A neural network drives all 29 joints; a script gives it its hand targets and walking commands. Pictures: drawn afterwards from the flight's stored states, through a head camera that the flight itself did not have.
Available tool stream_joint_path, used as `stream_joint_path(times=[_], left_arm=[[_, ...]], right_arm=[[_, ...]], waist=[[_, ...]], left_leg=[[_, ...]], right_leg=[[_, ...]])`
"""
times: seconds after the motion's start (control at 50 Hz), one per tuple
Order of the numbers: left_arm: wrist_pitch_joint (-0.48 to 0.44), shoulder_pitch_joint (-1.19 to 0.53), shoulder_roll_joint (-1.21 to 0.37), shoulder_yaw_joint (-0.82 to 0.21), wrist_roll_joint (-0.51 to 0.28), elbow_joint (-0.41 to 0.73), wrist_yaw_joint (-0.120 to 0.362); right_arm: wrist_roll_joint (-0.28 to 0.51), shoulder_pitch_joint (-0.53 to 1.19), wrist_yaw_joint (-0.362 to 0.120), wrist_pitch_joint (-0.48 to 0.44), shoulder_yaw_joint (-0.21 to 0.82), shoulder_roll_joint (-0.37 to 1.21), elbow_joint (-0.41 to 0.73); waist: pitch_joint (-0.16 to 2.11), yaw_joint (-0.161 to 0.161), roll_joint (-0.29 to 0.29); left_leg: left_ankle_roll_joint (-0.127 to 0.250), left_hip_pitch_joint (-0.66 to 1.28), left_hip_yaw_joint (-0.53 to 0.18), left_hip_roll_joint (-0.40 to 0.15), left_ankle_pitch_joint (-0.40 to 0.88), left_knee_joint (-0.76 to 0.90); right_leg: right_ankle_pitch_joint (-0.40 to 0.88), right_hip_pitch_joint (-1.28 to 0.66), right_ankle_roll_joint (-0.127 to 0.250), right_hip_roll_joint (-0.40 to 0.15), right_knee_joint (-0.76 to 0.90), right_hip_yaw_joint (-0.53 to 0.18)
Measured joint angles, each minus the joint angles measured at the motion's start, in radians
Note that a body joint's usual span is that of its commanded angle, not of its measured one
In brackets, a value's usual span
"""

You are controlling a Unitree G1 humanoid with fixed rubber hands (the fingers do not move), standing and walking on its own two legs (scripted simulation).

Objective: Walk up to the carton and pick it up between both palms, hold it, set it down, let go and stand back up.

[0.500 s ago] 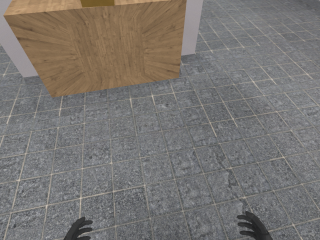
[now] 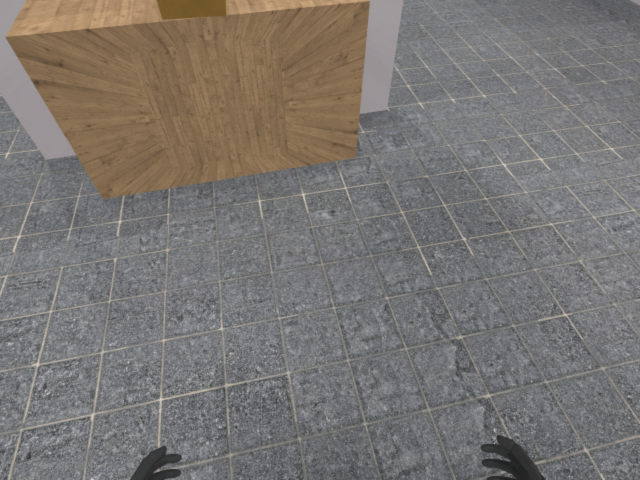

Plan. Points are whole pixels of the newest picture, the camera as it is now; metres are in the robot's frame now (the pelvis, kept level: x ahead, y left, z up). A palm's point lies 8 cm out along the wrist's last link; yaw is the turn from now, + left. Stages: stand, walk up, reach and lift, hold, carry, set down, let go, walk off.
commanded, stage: stand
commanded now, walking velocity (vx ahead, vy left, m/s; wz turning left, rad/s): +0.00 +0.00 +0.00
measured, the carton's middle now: out of the picture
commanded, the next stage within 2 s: none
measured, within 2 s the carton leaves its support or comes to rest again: neither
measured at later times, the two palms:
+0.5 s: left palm out of the picture +0.09 +0.25 -0.10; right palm out of the picture +0.09 -0.25 -0.10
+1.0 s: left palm out of the picture +0.08 +0.25 -0.10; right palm out of the picture +0.08 -0.25 -0.10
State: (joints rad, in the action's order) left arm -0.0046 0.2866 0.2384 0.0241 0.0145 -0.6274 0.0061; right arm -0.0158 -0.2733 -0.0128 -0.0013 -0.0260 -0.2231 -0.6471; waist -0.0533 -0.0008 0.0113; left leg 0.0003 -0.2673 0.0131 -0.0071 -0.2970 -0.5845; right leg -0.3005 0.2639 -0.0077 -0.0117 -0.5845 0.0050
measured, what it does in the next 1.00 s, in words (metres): stands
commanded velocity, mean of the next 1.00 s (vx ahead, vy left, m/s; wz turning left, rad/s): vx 0.00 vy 0.00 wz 0.00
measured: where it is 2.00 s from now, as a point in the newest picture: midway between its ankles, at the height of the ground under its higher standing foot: outside the picture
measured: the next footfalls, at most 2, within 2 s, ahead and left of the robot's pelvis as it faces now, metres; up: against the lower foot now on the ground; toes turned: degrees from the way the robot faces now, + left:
none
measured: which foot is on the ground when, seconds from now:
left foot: down 0.00-1.00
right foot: down 0.00-1.00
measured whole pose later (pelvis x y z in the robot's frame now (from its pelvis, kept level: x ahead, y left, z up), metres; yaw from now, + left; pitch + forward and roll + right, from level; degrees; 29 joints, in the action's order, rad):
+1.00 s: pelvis -0.01 +0.00 +0.00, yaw +0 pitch -2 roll +0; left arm 0.00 0.32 0.24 0.01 0.01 -0.67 0.00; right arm -0.01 -0.31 -0.01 0.00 -0.01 -0.23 -0.69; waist -0.04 0.00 0.01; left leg 0.00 -0.26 0.01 -0.01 -0.26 -0.55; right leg -0.27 0.25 -0.01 -0.02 -0.54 0.01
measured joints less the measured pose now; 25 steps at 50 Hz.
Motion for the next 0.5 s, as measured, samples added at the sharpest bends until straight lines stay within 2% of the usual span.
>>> stream_joint_path(times=[0.5], left_arm=[[0.003,0.012,0.000,-0.003,0.000,-0.025,0.001]], right_arm=[[0.003,-0.025,-0.001,0.004,0.003,-0.006,-0.026]], waist=[[0.006,0.000,-0.004]], left_leg=[[-0.004,0.003,-0.003,-0.004,0.021,0.027]], right_leg=[[0.021,-0.005,0.003,0.002,0.029,0.004]])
